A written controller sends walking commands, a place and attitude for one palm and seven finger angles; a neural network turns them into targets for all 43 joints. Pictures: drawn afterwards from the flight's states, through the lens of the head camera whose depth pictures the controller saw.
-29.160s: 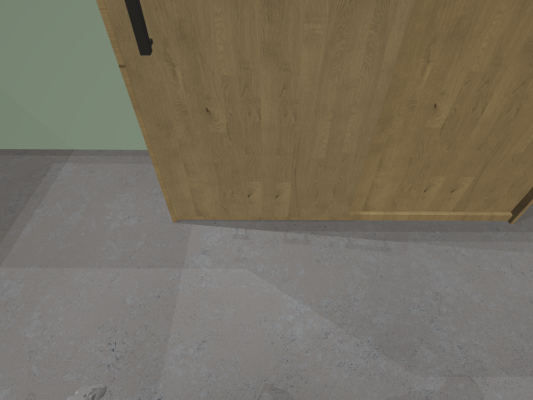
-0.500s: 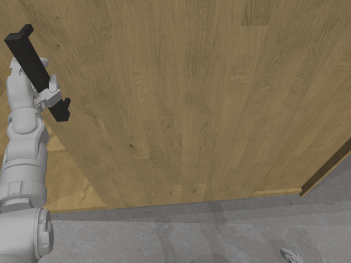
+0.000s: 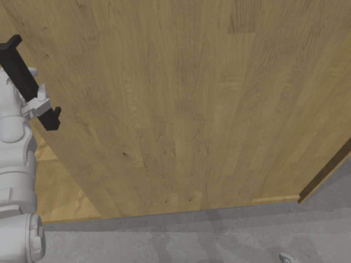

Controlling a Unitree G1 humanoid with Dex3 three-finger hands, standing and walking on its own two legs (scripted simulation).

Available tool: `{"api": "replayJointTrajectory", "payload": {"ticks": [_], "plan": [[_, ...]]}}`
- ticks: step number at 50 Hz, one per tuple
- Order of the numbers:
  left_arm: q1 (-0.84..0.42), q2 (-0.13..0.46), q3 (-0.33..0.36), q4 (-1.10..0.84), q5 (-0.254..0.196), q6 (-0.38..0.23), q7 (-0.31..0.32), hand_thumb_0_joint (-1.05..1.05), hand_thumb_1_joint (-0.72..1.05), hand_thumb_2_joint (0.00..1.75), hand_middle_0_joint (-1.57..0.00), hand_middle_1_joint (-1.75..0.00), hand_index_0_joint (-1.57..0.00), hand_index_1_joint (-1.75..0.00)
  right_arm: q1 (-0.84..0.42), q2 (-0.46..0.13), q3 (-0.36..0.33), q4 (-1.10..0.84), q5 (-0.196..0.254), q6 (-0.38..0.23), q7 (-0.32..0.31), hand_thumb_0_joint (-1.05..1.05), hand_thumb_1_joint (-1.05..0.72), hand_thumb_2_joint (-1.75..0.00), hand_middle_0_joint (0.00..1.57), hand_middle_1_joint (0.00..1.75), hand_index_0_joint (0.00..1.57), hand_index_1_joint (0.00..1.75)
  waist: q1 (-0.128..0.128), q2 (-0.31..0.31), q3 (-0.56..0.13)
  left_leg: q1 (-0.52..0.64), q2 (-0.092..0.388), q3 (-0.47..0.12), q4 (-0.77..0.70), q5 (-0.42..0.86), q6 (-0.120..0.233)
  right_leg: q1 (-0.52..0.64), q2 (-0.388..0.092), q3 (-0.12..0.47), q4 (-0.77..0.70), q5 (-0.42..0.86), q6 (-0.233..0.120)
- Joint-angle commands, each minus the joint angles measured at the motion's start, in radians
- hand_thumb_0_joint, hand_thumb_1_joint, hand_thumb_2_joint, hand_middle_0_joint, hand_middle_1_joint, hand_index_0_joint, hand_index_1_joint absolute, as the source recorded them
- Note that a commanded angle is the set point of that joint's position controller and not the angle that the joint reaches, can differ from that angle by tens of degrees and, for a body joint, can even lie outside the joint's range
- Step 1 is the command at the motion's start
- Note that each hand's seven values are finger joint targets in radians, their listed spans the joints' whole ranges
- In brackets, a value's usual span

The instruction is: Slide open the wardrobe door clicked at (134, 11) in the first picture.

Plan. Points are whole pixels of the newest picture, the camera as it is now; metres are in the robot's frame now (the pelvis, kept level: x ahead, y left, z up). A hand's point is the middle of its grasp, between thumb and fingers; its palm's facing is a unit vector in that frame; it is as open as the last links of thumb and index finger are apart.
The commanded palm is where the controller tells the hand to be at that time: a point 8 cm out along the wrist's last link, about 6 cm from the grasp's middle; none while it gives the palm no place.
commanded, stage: loosen the grip on the handle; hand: left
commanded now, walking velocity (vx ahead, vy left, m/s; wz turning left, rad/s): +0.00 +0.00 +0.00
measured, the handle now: (36, 86) +0.44 +0.35 +0.19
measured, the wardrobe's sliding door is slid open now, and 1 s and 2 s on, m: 0.49 0.49 0.49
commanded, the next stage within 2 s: slip the hand off the handle in 0.68 s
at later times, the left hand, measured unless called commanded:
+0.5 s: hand (40, 100) +0.39 +0.32 +0.19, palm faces +0.49 -0.84 -0.22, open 12.6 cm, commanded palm +0.34 +0.36 +0.19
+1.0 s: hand (16, 102) +0.38 +0.37 +0.19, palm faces +0.54 -0.82 -0.21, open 14.6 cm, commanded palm +0.34 +0.40 +0.19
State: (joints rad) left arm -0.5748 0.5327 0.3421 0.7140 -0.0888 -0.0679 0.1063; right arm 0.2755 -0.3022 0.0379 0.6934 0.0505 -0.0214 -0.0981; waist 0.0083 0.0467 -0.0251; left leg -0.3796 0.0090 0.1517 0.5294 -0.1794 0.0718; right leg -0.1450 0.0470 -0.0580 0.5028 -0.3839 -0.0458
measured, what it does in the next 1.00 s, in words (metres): stands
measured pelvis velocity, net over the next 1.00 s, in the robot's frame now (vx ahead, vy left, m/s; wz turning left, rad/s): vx -0.03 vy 0.01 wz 0.03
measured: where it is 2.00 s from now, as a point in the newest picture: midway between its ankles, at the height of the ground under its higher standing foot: outside the picture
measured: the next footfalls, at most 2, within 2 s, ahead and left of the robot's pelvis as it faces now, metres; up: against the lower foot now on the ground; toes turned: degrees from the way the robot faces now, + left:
none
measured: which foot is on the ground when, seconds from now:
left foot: down 0.00-1.00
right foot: down 0.00-1.00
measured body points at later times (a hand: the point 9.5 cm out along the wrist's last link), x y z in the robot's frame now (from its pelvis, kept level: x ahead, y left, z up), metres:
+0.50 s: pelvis -0.04 -0.01 -0.01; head -0.01 +0.01 +0.44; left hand +0.36 +0.37 +0.20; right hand +0.05 -0.29 -0.11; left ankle +0.07 +0.07 -0.73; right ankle -0.07 -0.08 -0.73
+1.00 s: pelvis -0.03 +0.01 -0.01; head +0.00 +0.02 +0.44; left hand +0.35 +0.41 +0.20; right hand +0.08 -0.26 -0.11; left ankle +0.07 +0.07 -0.73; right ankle -0.07 -0.08 -0.73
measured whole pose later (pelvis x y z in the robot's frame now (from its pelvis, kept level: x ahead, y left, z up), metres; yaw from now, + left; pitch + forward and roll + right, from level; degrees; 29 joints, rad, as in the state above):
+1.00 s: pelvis -0.03 +0.01 -0.01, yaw +2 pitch +5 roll -2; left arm -0.71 0.66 0.48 0.82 0.03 -0.02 0.00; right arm 0.31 -0.27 0.03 0.69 0.03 -0.08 -0.10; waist -0.05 0.01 -0.04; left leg -0.51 0.00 0.11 0.56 -0.14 0.09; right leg -0.27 0.05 -0.09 0.56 -0.37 -0.04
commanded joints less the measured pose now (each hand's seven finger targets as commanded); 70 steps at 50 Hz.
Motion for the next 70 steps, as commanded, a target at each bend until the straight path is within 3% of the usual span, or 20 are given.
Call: {"api": "replayJointTrajectory", "payload": {"ticks": [1, 4, 5, 6, 7, 8, 11, 13, 17, 21, 24, 25, 30, 37, 38, 39, 53, 60, 65, 70], "plan": [[-0.297, 0.138, -0.086, -0.205, 0.045, -0.054, -0.033, 0.0, 0.9, 0.9, -0.45, -1.4, -0.45, -1.4, -0.029, -0.14, -0.052, -0.124, 0.003, -0.038, -0.012, 0.0, -0.9, -0.9, 0.2, 0.3, 0.2, 0.3, -0.031, 0.0, -0.239, 0.276, 0.202, -0.226, -0.027, 0.329, -0.017, -0.076, -0.168, 0.114, -0.042, 0.341, 0.038], [-0.281, 0.149, -0.076, -0.199, 0.045, -0.052, -0.029, 0.0, 0.9, 0.9, -0.45, -1.4, -0.45, -1.4, -0.032, -0.144, -0.051, -0.125, 0.001, -0.036, -0.014, 0.0, -0.9, -0.9, 0.2, 0.3, 0.2, 0.3, -0.028, 0.02, -0.224, 0.265, 0.216, -0.251, -0.048, 0.307, -0.007, -0.083, -0.152, 0.108, -0.039, 0.277, 0.04], [-0.924, 0.914, 0.559, -0.197, 0.153, -0.106, -0.003, 0.0, 0.9, 0.9, -0.45, -1.4, -0.45, -1.4, 0.015, -0.188, -0.156, -0.165, -0.013, -0.079, 0.033, 0.0, -0.9, -0.9, 0.2, 0.3, 0.2, 0.3, 0.004, -0.146, -0.039, 0.156, 0.126, -0.208, 0.007, 0.23, 0.01, -0.228, -0.151, 0.184, -0.105, 0.335, 0.031], [-0.859, 0.387, 0.17, 0.018, 0.2, -0.005, -0.08, 0.0, 0.78, 0.84, -0.45, -1.4, -0.45, -1.4, -0.027, -0.147, -0.105, -0.103, -0.086, -0.129, 0.039, 0.0, -0.9, -0.9, 0.2, 0.3, 0.2, 0.3, -0.084, -0.195, -0.332, 0.274, 0.013, -0.14, -0.033, 0.509, -0.007, -0.183, -0.031, 0.025, 0.027, 0.705, -0.007], [-0.742, 0.328, 0.173, -0.113, 0.141, 0.014, -0.127, 0.0, 0.66, 0.78, -0.45, -1.4, -0.45, -1.4, 0.074, -0.163, -0.149, -0.108, -0.058, -0.162, 0.057, 0.0, -0.9, -0.9, 0.2, 0.3, 0.2, 0.3, -0.017, -0.026, -0.523, 0.438, 0.027, -0.137, 0.007, 0.721, -0.04, -0.161, -0.029, 0.007, 0.057, 0.661, 0.005], [-0.56, 0.274, 0.173, -0.037, 0.158, 0.028, -0.142, 0.0, 0.54, 0.73, -0.45, -1.4, -0.45, -1.4, 0.041, -0.137, -0.132, -0.078, -0.04, -0.163, 0.054, 0.0, -0.9, -0.9, 0.2, 0.3, 0.2, 0.3, 0.006, 0.072, -0.457, 0.548, 0.04, -0.169, 0.019, 0.777, -0.039, -0.277, -0.017, 0.024, 0.001, 0.458, 0.012], [-0.601, 0.313, 0.119, -0.144, 0.202, -0.011, -0.107, 0.0, 0.17, 0.55, -0.45, -1.4, -0.45, -1.4, 0.011, -0.142, -0.113, -0.111, -0.052, -0.136, 0.057, 0.0, -0.9, -0.9, 0.2, 0.3, 0.2, 0.3, -0.023, 0.097, -0.314, 0.448, 0.033, -0.171, -0.004, 0.368, -0.02, -0.336, -0.023, 0.03, -0.062, 0.289, 0.006], [-0.574, 0.286, 0.114, -0.092, 0.164, -0.028, -0.087, 0.0, -0.07, 0.43, -0.45, -1.4, -0.45, -1.4, 0.016, -0.151, -0.108, -0.108, -0.043, -0.118, 0.048, 0.0, -0.9, -0.9, 0.2, 0.3, 0.2, 0.3, -0.038, -0.035, -0.292, 0.351, 0.026, -0.166, -0.014, 0.212, -0.007, -0.314, -0.027, 0.031, -0.068, 0.272, 0.015], [-0.672, 0.325, 0.088, -0.062, 0.143, -0.053, -0.072, 0.0, -0.55, 0.2, -0.42, -1.37, -0.42, -1.37, 0.001, -0.15, -0.094, -0.101, -0.03, -0.105, 0.026, 0.0, -0.9, -0.9, 0.2, 0.3, 0.2, 0.3, -0.039, 0.045, -0.309, 0.317, 0.018, -0.189, -0.041, -0.017, -0.013, -0.341, -0.036, 0.049, -0.079, 0.109, 0.014], [-0.723, 0.354, 0.053, 0.019, 0.161, -0.051, -0.06, 0.0, -0.55, 0.2, -0.37, -1.3, -0.37, -1.3, 0.02, -0.151, -0.082, -0.087, -0.022, -0.101, 0.015, 0.0, -0.9, -0.9, 0.2, 0.3, 0.2, 0.3, -0.069, 0.046, -0.236, 0.243, 0.017, -0.2, -0.047, -0.148, -0.01, -0.394, -0.037, 0.06, -0.078, 0.004, 0.02], [-0.729, 0.381, 0.078, -0.013, 0.147, -0.075, -0.055, 0.0, -0.55, 0.2, -0.33, -1.25, -0.33, -1.25, 0.043, -0.151, -0.087, -0.078, -0.028, -0.105, 0.008, 0.0, -0.9, -0.9, 0.2, 0.3, 0.2, 0.3, -0.057, 0.054, -0.306, 0.265, 0.02, -0.201, -0.031, -0.092, -0.009, -0.367, -0.034, 0.067, -0.075, 0.042, 0.016], [-0.705, 0.483, 0.163, -0.053, 0.148, -0.083, -0.054, 0.0, -0.55, 0.2, -0.32, -1.23, -0.32, -1.23, 0.049, -0.158, -0.091, -0.075, -0.028, -0.103, 0.005, 0.0, -0.9, -0.9, 0.2, 0.3, 0.2, 0.3, -0.033, 0.071, -0.351, 0.285, 0.027, -0.201, -0.029, -0.06, -0.011, -0.337, -0.032, 0.066, -0.07, 0.06, 0.012], [-0.635, 0.38, 0.089, -0.075, 0.121, -0.071, -0.072, 0.0, -0.55, 0.2, -0.25, -1.15, -0.25, -1.15, 0.049, -0.142, -0.082, -0.079, -0.023, -0.103, -0.001, 0.0, -0.9, -0.9, 0.2, 0.3, 0.2, 0.3, -0.053, 0.059, -0.286, 0.29, 0.029, -0.198, -0.024, -0.014, -0.004, -0.357, -0.026, 0.058, -0.073, 0.108, 0.019], [-0.55, 0.355, 0.1, -0.153, 0.095, -0.03, -0.072, 0.0, -0.55, 0.2, -0.25, -1.15, -0.25, -1.15, 0.055, -0.138, -0.083, -0.08, -0.019, -0.109, -0.008, 0.0, -0.9, -0.9, 0.2, 0.3, 0.2, 0.3, -0.045, 0.049, -0.281, 0.327, 0.041, -0.211, -0.025, 0.052, -0.007, -0.344, -0.025, 0.045, -0.07, 0.164, 0.018], [-0.538, 0.377, 0.126, -0.152, 0.092, -0.023, -0.069, 0.0, -0.55, 0.2, -0.25, -1.15, -0.25, -1.15, 0.058, -0.141, -0.083, -0.078, -0.018, -0.11, -0.009, 0.0, -0.9, -0.9, 0.2, 0.3, 0.2, 0.3, -0.041, 0.034, -0.288, 0.326, 0.04, -0.213, -0.029, 0.049, -0.007, -0.34, -0.021, 0.045, -0.071, 0.159, 0.02], [-0.547, 0.486, 0.206, -0.146, 0.102, -0.02, -0.064, 0.0, -0.55, 0.2, -0.25, -1.15, -0.25, -1.15, 0.061, -0.152, -0.084, -0.073, -0.02, -0.107, -0.012, 0.0, -0.9, -0.9, 0.2, 0.3, 0.2, 0.3, -0.033, 0.034, -0.301, 0.314, 0.042, -0.214, -0.03, 0.056, -0.008, -0.327, -0.022, 0.047, -0.067, 0.158, 0.019], [-0.558, 0.441, 0.135, -0.134, 0.094, -0.026, -0.151, 0.0, -0.55, 0.2, -0.25, -1.15, -0.25, -1.15, 0.067, -0.145, -0.076, -0.1, -0.01, -0.096, -0.023, 0.0, -0.9, -0.9, 0.2, 0.3, 0.2, 0.3, -0.052, 0.102, -0.325, 0.406, 0.048, -0.25, -0.016, 0.113, -0.017, -0.383, -0.018, 0.036, -0.055, 0.186, 0.013], [-0.601, 0.476, 0.148, -0.114, 0.095, -0.029, -0.162, 0.0, -0.55, 0.2, -0.25, -1.15, -0.25, -1.15, 0.065, -0.15, -0.072, -0.097, -0.008, -0.091, -0.028, 0.0, -0.9, -0.9, 0.2, 0.3, 0.2, 0.3, -0.062, 0.093, -0.303, 0.403, 0.052, -0.28, -0.032, 0.057, -0.022, -0.416, -0.02, 0.029, -0.05, 0.154, 0.012], [-0.533, 0.578, 0.238, -0.057, 0.098, -0.044, -0.183, 0.0, -0.55, 0.2, -0.25, -1.15, -0.25, -1.15, 0.082, -0.159, -0.072, -0.098, -0.012, -0.081, -0.03, 0.0, -0.9, -0.9, 0.2, 0.3, 0.2, 0.3, -0.041, 0.079, -0.327, 0.377, 0.048, -0.264, -0.02, 0.102, -0.019, -0.385, -0.016, 0.03, -0.05, 0.163, 0.011], [-0.526, 0.574, 0.218, -0.034, 0.1, -0.063, -0.223, 0.0, -0.55, 0.2, -0.25, -1.15, -0.25, -1.15, 0.089, -0.158, -0.071, -0.109, -0.01, -0.076, -0.032, 0.0, -0.9, -0.9, 0.2, 0.3, 0.2, 0.3, -0.044, 0.103, -0.316, 0.372, 0.05, -0.275, -0.027, 0.054, -0.02, -0.41, -0.011, 0.027, -0.047, 0.136, 0.01]]}}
